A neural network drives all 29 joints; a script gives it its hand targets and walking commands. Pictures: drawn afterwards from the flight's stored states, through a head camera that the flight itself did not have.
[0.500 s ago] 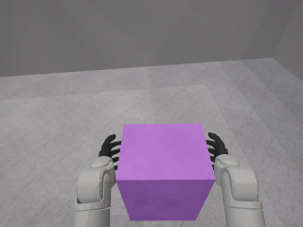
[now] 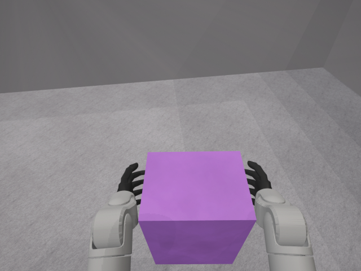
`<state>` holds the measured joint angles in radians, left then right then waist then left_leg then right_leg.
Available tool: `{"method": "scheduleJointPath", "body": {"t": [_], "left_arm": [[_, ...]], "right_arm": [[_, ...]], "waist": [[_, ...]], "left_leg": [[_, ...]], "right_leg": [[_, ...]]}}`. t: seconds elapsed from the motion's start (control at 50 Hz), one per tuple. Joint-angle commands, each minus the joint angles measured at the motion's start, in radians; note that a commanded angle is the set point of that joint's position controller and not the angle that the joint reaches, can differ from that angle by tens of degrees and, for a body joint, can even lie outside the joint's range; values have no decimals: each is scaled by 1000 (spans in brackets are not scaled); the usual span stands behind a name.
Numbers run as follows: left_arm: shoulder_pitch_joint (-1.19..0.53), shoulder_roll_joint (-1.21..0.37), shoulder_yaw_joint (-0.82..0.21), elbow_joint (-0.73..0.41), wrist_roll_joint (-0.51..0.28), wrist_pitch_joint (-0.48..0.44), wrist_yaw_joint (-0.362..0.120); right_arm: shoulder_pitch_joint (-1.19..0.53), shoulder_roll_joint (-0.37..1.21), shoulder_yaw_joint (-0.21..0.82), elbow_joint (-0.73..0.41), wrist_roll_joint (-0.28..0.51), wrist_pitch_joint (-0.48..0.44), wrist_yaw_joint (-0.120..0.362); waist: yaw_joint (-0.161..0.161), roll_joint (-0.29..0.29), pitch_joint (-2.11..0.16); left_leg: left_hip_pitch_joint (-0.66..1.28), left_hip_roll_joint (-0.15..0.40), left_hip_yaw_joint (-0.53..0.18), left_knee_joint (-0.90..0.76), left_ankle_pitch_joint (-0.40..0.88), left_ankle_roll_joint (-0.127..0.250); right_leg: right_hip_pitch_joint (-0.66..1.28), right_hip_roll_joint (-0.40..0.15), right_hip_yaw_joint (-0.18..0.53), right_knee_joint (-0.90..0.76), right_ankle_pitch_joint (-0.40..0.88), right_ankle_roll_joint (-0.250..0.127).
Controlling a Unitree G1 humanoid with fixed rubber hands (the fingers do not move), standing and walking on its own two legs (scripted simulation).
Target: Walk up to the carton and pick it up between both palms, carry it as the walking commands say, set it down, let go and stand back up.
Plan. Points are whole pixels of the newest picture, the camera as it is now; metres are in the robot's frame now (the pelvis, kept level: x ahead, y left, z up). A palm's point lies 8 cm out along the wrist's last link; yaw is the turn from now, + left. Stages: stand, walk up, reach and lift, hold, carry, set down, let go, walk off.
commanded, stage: carry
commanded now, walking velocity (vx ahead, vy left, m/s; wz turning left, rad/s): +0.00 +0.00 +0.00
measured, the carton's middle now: (193, 213) +0.27 +0.00 +0.00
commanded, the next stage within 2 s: hold in 0.72 s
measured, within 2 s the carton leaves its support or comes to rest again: neither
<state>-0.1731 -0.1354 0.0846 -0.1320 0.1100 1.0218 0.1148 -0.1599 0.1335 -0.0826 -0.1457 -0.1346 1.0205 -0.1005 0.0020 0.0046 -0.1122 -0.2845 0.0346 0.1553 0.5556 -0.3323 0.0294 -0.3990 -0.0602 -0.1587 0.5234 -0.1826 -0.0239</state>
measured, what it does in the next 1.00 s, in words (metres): stands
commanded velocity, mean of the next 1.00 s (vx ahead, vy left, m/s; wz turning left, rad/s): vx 0.00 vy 0.00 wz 0.00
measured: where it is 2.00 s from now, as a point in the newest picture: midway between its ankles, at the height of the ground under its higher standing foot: outside the picture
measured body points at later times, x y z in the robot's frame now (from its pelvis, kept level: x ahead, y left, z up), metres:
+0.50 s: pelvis +0.01 +0.01 +0.00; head +0.00 +0.01 +0.45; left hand +0.30 +0.15 +0.06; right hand +0.29 -0.14 +0.06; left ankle -0.03 +0.09 -0.73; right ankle +0.05 -0.11 -0.73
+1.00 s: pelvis +0.00 +0.00 +0.01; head -0.02 -0.01 +0.46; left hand +0.28 +0.16 +0.04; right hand +0.30 -0.13 +0.04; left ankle -0.03 +0.09 -0.73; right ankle +0.06 -0.15 -0.73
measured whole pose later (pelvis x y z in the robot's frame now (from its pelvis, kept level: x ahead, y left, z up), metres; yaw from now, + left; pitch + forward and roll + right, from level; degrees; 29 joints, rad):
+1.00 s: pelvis +0.00 +0.00 +0.01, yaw +13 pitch -5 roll +0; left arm -0.20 -0.14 0.07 0.20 0.16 0.68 0.08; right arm -0.16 0.13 -0.17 0.07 -0.21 0.74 -0.04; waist -0.11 0.01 0.05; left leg -0.09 -0.06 -0.08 0.42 -0.24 0.04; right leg -0.11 -0.02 0.12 0.37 -0.18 0.04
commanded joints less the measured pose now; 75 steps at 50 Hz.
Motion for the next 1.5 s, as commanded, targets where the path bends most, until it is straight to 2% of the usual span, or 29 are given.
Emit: {"method": "scheduleJointPath", "body": {"t": [0.0, 0.7, 0.72, 0.74, 0.76, 0.78, 0.8, 0.82, 0.86, 0.9, 0.94, 0.98, 1.0, 1.02, 1.08, 1.14, 1.24, 1.28, 1.36, 1.48], "left_arm": [[-410, -826, -587, -78, -321, -13, -241], [-393, -807, -575, -77, -306, -36, -235], [-197, -642, -121, 606, 18, -158, -239], [-242, -637, -228, 430, -23, -309, -238], [-327, -757, -370, 245, -86, -371, -245], [-381, -893, -489, 135, -138, -391, -250], [-389, -948, -547, 96, -167, -391, -248], [-442, -974, -601, 74, -184, -396, -244], [-449, -939, -635, 115, -209, -406, -246], [-444, -908, -603, 192, -195, -397, -258], [-438, -901, -561, 250, -180, -384, -274], [-461, -918, -540, 272, -169, -372, -286], [-453, -950, -492, 325, -112, -382, -288], [-498, -955, -474, 357, -100, -387, -300], [-611, -955, -423, 454, -84, -415, -334], [-691, -931, -369, 543, -58, -449, -361], [-764, -898, -265, 659, -5, -506, -382], [-783, -895, -236, 692, 13, -528, -387], [-807, -895, -202, 741, 40, -566, -390], [-808, -903, -186, 784, 62, -630, -381]], "right_arm": [[-432, 782, 583, -86, 309, -35, 227], [-420, 748, 566, -84, 309, -61, 225], [-205, 596, 154, 560, -42, -179, 215], [-229, 621, 261, 392, -5, -318, 225], [-273, 747, 393, 286, 71, -370, 244], [-354, 848, 515, 169, 140, -392, 264], [-474, 871, 581, 40, 201, -396, 280], [-536, 837, 576, -43, 220, -402, 283], [-491, 794, 542, -50, 207, -381, 270], [-433, 790, 483, 47, 169, -337, 270], [-396, 810, 448, 154, 143, -303, 279], [-390, 830, 414, 229, 131, -290, 291], [-367, 857, 394, 299, 110, -304, 305], [-406, 869, 358, 326, 96, -315, 307], [-515, 929, 308, 389, 76, -340, 307], [-575, 980, 277, 462, 58, -352, 293], [-655, 1024, 248, 540, 32, -384, 277], [-672, 1033, 232, 567, 21, -404, 271], [-673, 1034, 189, 616, -9, -450, 260], [-670, 1024, 153, 644, -39, -529, 251]], "waist": [[-1, 1, -225], [-2, 7, -223], [5, 69, 209], [-43, 63, 148], [-49, 78, -12], [-44, 81, -165], [-38, 111, -272], [-86, 90, -336], [-131, 13, -279], [-145, 4, -170], [-138, 14, -112], [-134, 50, -93], [-87, 8, -33], [-108, 10, -9], [-116, 5, -1], [-112, -33, -24], [-80, -77, -58], [-78, -76, -76], [-92, -54, -109], [-105, -29, -191]], "left_leg": [[1, 126, -108, -105, 193, 3], [25, 123, -103, -85, 267, 10], [41, -47, -248, -173, 272, -7], [18, -59, -258, -171, 310, 4], [101, -63, -287, -147, 490, 4], [204, -56, -315, -122, 707, -12], [295, -57, -341, -121, 840, -33], [373, -44, -359, -119, 890, -43], [397, -45, -349, -141, 764, -28], [305, -51, -340, -194, 512, -14], [253, -53, -333, -221, 402, -12], [241, -52, -331, -239, 390, -25], [227, -104, -317, -259, 295, -35], [213, -108, -310, -272, 226, -33], [170, -119, -292, -264, 105, -13], [105, -131, -270, -231, 51, 13], [33, -141, -253, -179, 17, 42], [13, -139, -254, -160, 20, 46], [-37, -135, -259, -127, 30, 48], [-130, -138, -260, -87, 64, 45]], "right_leg": [[182, -106, 121, -45, 160, -26], [171, -95, 114, -20, 171, -24], [273, 131, 238, -91, 111, -53], [351, 131, 256, -72, 198, -29], [407, 136, 255, -39, 317, -15], [436, 147, 244, -22, 409, 7], [430, 164, 233, -36, 425, 19], [403, 178, 236, -51, 423, 18], [330, 174, 239, -94, 380, 20], [357, 167, 234, -124, 278, 24], [390, 156, 230, -146, 225, 28], [408, 154, 224, -159, 210, 27], [391, 152, 216, -183, 203, 24], [372, 151, 210, -188, 160, 27], [359, 136, 208, -190, 57, 33], [372, 123, 213, -190, -8, 46], [376, 115, 226, -177, -52, 63], [365, 113, 233, -165, -41, 64], [342, 112, 238, -132, 5, 62], [312, 118, 233, -66, 102, 59]]}}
